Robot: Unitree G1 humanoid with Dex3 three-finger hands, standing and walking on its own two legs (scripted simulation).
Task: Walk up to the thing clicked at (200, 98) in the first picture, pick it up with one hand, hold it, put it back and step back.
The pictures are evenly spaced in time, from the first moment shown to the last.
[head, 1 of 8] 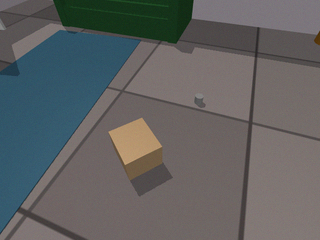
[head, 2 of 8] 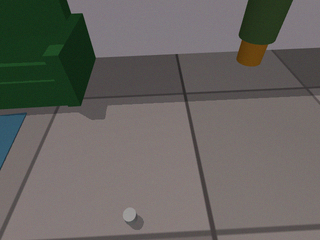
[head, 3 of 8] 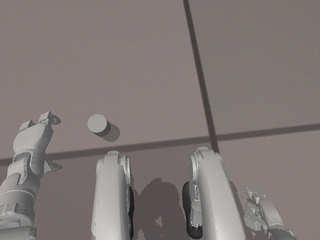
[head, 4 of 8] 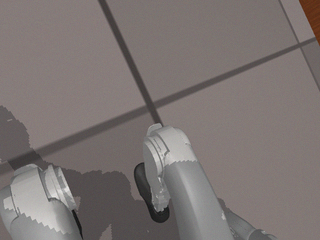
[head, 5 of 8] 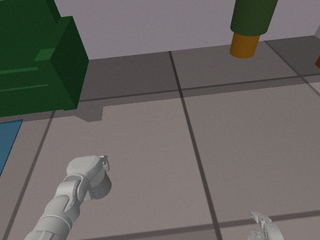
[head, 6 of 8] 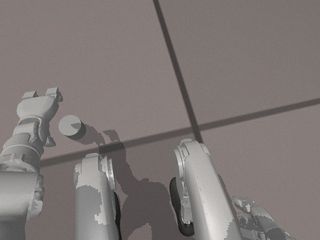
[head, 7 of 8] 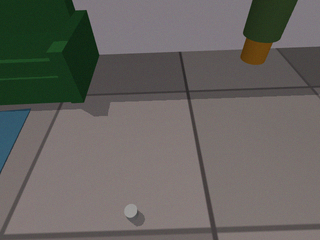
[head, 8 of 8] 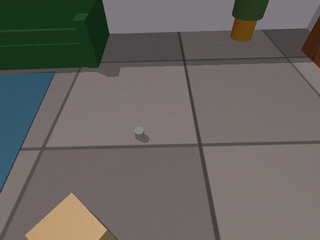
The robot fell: no
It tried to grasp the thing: yes
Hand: left
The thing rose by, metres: 0.66
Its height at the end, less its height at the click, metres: +0.00
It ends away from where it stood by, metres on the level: 0.00
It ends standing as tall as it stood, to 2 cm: yes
